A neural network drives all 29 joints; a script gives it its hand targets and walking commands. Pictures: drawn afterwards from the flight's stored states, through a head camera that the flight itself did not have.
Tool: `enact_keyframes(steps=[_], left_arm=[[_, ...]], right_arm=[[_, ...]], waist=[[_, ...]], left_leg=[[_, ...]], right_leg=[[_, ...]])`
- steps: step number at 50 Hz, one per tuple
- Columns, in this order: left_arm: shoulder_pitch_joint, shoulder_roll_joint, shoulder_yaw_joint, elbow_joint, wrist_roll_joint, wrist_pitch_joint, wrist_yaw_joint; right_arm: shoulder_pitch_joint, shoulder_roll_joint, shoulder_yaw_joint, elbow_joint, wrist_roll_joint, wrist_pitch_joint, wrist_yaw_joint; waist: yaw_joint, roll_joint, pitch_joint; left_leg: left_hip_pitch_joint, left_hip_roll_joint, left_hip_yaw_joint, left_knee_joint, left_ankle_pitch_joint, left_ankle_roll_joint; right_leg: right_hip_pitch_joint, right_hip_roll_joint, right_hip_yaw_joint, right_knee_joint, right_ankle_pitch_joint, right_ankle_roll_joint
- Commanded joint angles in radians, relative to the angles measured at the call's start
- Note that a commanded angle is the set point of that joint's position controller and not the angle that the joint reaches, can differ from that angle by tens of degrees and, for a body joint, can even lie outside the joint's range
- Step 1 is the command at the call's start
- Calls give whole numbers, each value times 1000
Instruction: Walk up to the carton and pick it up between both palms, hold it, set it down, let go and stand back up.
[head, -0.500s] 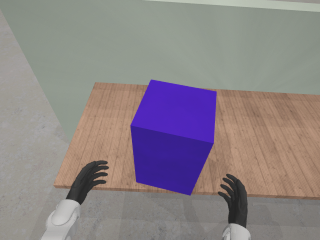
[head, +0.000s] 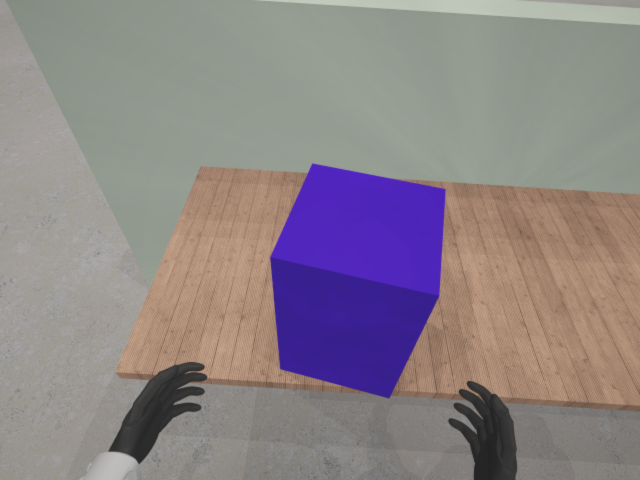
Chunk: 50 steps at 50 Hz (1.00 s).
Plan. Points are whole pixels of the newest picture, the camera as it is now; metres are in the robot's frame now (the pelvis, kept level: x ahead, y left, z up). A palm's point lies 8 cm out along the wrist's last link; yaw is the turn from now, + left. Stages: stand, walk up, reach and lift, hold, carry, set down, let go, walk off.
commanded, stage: set down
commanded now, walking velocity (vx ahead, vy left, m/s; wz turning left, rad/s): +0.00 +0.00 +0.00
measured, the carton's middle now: (353, 289) +0.39 -0.01 -0.01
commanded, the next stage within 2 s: let go in 1.96 s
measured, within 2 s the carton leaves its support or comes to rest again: neither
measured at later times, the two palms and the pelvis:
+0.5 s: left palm (144, 434) +0.18 +0.23 -0.03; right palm (503, 477) +0.16 -0.19 -0.03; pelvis +0.01 +0.00 +0.00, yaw -1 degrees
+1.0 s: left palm (148, 451) +0.16 +0.23 -0.05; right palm out of the picture +0.16 -0.20 -0.05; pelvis +0.00 -0.01 +0.00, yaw +0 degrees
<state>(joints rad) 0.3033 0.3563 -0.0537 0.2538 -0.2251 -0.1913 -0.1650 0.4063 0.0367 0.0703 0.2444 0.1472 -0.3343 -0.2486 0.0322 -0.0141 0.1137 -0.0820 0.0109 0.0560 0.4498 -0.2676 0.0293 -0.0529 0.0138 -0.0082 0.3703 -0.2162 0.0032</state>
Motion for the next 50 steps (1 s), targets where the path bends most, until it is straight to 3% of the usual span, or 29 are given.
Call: enact_keyframes(steps=[1,15,26,50], left_arm=[[-44,110,58,-146,1,-49,8],[-39,97,77,-66,32,-29,20],[-64,92,90,-11,47,7,27],[-115,68,71,75,87,98,74]], right_arm=[[-27,-31,-8,-152,-10,-39,24],[-54,-78,-35,-26,-33,-27,67],[-85,-105,-36,-5,-51,-7,96],[-151,-174,-94,128,-93,56,151]], waist=[[-9,95,-73],[-21,88,-63],[-18,60,-70],[-30,59,-82]], left_leg=[[66,32,-58,-65,264,-63],[69,27,-38,-85,283,-66],[61,20,-31,-100,279,-54],[14,25,-29,-115,229,-49]], right_leg=[[-67,-17,34,-64,87,-67],[-44,-24,45,-78,100,-53],[-22,-28,46,-80,112,-40],[-10,-22,32,-66,102,-35]])
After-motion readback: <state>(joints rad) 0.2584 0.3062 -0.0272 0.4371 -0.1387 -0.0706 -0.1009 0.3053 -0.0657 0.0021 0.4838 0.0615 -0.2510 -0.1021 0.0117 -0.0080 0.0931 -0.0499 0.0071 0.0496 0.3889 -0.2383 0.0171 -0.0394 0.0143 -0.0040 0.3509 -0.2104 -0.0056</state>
